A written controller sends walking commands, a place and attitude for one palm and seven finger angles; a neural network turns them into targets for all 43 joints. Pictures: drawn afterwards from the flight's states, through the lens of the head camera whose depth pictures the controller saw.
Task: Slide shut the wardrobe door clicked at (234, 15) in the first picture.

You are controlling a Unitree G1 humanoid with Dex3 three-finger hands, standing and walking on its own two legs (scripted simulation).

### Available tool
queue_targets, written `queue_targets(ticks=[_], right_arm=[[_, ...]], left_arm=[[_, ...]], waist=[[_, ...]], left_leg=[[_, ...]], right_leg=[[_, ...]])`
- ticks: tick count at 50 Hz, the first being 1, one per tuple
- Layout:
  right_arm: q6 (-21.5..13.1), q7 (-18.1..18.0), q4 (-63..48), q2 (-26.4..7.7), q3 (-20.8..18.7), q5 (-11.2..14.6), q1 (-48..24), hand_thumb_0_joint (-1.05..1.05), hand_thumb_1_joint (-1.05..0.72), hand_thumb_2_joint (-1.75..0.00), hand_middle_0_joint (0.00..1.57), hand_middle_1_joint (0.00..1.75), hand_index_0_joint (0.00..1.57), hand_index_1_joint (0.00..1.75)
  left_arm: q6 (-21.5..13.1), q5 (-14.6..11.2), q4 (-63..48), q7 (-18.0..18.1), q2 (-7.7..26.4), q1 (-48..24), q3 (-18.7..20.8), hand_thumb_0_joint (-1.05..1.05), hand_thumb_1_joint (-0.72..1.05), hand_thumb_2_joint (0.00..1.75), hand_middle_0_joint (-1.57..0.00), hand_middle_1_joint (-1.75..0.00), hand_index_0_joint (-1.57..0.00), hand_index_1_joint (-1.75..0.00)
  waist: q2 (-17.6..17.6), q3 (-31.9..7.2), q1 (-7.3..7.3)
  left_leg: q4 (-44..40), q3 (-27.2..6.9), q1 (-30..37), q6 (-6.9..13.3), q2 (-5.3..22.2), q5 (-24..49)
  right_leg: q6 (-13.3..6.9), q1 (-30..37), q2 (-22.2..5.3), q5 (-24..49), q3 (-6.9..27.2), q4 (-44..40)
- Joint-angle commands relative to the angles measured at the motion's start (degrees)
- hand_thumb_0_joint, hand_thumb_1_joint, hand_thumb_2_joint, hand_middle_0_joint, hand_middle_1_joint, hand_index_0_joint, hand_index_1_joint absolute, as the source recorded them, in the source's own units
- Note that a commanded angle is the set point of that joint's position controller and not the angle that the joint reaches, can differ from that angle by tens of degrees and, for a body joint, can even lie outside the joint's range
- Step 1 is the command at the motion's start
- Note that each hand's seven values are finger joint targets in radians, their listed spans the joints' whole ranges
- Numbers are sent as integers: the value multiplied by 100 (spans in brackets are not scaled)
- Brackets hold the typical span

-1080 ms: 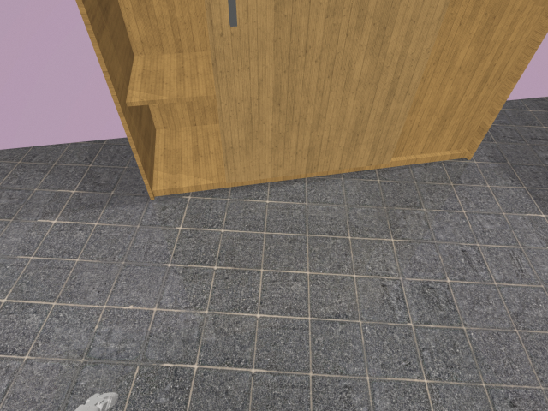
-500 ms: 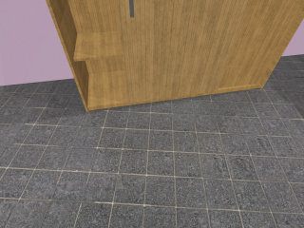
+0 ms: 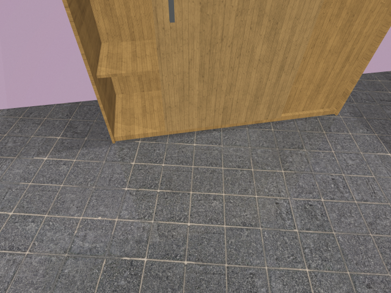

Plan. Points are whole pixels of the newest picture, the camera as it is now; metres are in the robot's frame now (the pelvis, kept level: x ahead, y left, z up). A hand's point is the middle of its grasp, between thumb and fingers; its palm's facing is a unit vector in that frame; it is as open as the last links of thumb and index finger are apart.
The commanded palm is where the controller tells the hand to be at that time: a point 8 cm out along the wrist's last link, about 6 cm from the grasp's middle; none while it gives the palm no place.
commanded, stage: look at it before walking up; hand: right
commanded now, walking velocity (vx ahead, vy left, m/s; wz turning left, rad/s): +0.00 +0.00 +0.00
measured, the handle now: out of the picture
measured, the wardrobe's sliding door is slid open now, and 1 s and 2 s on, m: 0.37 0.37 0.37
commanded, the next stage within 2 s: walk to a spot facing it in 0.36 s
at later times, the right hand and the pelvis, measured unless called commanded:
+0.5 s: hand out of the picture +0.07 -0.25 -0.16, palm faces -0.02 +0.94 -0.33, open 7.4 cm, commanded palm none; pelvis +0.00 +0.00 +0.00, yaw +0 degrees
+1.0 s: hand out of the picture +0.13 -0.15 -0.18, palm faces -0.07 +0.98 -0.19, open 7.4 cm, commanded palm none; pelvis +0.12 +0.03 -0.02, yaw +8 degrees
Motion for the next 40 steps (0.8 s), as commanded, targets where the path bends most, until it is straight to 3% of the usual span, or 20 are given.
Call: queue_targets(ticks=[1,10,23,25,26,28,31,34,36,37,38,39,40], right_arm=[[-148,-71,-379,-1193,-263,-10,-253,0,-90,-90,20,30,20,30],[-156,-70,-360,-1184,-258,-8,-219,0,-90,-90,20,30,20,30],[-156,-70,-329,-1198,-252,-8,-209,0,-90,-90,20,30,20,30],[-31,-85,-154,-500,-114,-17,236,0,-90,-90,20,30,20,30],[9,-62,-138,-491,-130,-42,380,0,-90,-90,20,30,20,30],[66,8,-203,-558,-201,-71,485,0,-90,-90,20,30,20,30],[48,69,-349,-518,-291,-75,749,0,-90,-90,20,30,20,30],[-49,94,-464,-305,-348,-66,911,0,-90,-90,20,30,20,30],[-116,113,-588,-84,-347,-70,850,0,-90,-90,20,30,20,30],[-162,119,-706,102,-325,-71,659,0,-90,-90,20,30,20,30],[-207,118,-835,165,-313,-70,375,0,-90,-90,20,30,20,30],[-243,122,-900,200,-334,-64,122,0,-90,-90,20,30,20,30],[-259,136,-903,264,-347,-53,139,0,-90,-90,20,30,20,30]], left_arm=[[-115,-21,-374,88,1207,-302,242,0,90,90,-20,-30,-20,-30],[-133,-22,-371,90,1213,-306,239,0,90,90,-20,-30,-20,-30],[-115,-28,-343,91,1219,-332,225,0,90,90,-20,-30,-20,-30],[-14,26,-180,62,498,72,67,0,90,90,-20,-30,-20,-30],[18,45,-174,53,473,197,82,0,90,90,-20,-30,-20,-30],[55,85,-240,38,522,276,139,0,90,90,-20,-30,-20,-30],[1,82,-359,44,533,488,205,0,90,90,-20,-30,-20,-30],[-131,62,-403,72,490,841,266,0,90,90,-20,-30,-20,-30],[-176,39,-366,96,661,1167,372,0,90,90,-20,-30,-20,-30],[-216,33,-326,121,697,1419,421,0,90,90,-20,-30,-20,-30],[-260,40,-241,133,608,1662,439,0,90,90,-20,-30,-20,-30],[-285,52,-166,147,498,1826,425,0,90,90,-20,-30,-20,-30],[-293,77,-161,154,433,1768,405,0,90,90,-20,-30,-20,-30]], waist=[[29,-260,5],[-9,-399,3],[3,-277,3],[68,-341,-7],[113,-237,-14],[149,388,-29],[174,638,-29],[-148,450,68],[-802,409,178],[-1172,563,283],[-1280,635,418],[-1084,752,485],[-977,759,383]], left_leg=[[-472,-611,-13,185,643,519],[-458,-565,107,169,661,751],[-538,-570,93,165,662,743],[-538,-615,40,98,595,-364],[-576,-728,-111,146,551,-1080],[-653,-952,-591,255,480,-2149],[-423,-1180,-852,464,395,-2338],[343,-1004,-1161,514,205,-1786],[1417,-386,-1861,355,-185,-1431],[2000,40,-2430,248,-249,-1249],[2372,152,-2964,172,-53,-1635],[2497,160,-3040,152,162,-1843],[2305,188,-2741,163,289,-1880]], right_leg=[[-228,-33,-622,649,565,-352],[-229,81,-637,850,567,-369],[-212,83,-643,809,562,-426],[-104,73,-579,-79,347,-280],[-112,-55,-528,-746,304,-197],[-139,-581,-466,-1906,266,-173],[-245,-788,-517,-2108,243,173],[-450,-395,-814,-1899,535,169],[-777,200,-1440,-1985,1261,-332],[-1012,648,-1849,-1433,1647,-619],[-1233,1143,-2099,-305,1727,-668],[-1302,1173,-2209,695,1550,-555],[-1222,955,-2191,1150,1239,-409]])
